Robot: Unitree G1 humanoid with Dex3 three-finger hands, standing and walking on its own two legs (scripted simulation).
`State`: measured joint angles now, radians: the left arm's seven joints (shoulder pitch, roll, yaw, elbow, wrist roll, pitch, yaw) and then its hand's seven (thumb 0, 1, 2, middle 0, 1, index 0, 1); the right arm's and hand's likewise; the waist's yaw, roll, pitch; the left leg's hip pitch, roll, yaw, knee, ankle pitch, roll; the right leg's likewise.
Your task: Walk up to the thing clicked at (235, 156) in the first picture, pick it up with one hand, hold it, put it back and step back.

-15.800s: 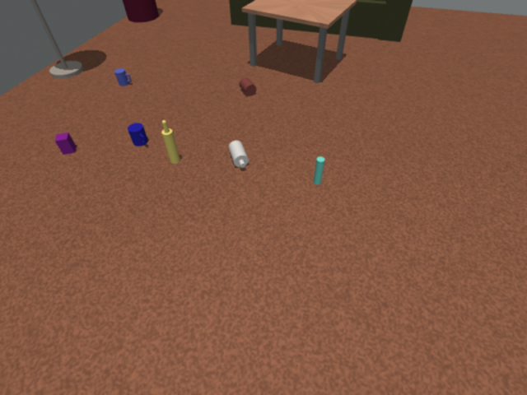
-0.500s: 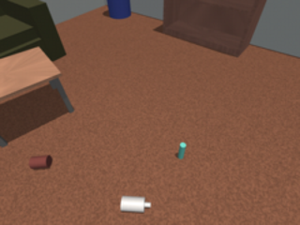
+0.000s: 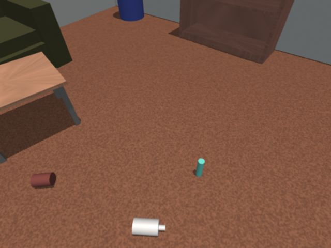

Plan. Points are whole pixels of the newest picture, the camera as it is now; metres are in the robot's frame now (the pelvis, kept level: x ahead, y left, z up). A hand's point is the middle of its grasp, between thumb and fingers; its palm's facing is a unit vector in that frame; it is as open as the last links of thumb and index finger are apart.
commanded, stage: stand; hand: left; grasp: from above
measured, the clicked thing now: (149, 226) +0.39 +0.13 -0.74
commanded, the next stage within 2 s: rise first in 0.58 s
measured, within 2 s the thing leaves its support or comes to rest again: neither
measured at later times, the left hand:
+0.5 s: hand out of the picture +0.07 +0.25 -0.16, palm faces -0.03 -0.94 -0.35, open 7.4 cm
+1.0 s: hand out of the picture +0.15 +0.25 -0.17, palm faces -0.07 -0.93 -0.37, open 10.5 cm
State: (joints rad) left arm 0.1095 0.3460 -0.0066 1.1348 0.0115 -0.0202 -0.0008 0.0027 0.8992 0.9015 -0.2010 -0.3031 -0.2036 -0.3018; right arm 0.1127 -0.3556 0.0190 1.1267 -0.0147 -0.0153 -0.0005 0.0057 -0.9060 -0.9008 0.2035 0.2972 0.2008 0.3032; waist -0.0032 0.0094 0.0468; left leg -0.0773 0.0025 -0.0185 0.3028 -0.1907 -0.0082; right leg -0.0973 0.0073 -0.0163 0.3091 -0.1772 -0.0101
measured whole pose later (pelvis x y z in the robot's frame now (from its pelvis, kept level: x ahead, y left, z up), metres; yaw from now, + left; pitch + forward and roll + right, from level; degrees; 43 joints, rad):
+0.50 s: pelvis +0.00 +0.00 +0.00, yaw +0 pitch -2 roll +0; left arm 0.12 0.35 0.00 1.14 0.01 -0.02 0.00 0.00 0.90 0.90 -0.20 -0.30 -0.20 -0.30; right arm 0.12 -0.36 0.02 1.13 -0.01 -0.01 0.00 0.01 -0.91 -0.90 0.20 0.30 0.20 0.30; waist 0.00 0.01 0.05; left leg -0.07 0.00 -0.02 0.30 -0.19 -0.01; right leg -0.09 0.01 -0.01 0.31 -0.18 -0.01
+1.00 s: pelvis -0.01 +0.01 -0.03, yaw -1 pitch +8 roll +0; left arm -0.01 0.32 0.12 0.95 0.13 0.04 -0.01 0.00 0.21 0.95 -0.08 -0.87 -0.10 -0.85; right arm 0.23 -0.25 -0.01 0.75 0.02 -0.04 -0.03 0.01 -0.93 -0.91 0.20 0.30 0.20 0.30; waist -0.03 0.00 -0.02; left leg -0.47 0.00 -0.01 0.68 -0.34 0.00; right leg -0.49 0.01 -0.01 0.66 -0.31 -0.01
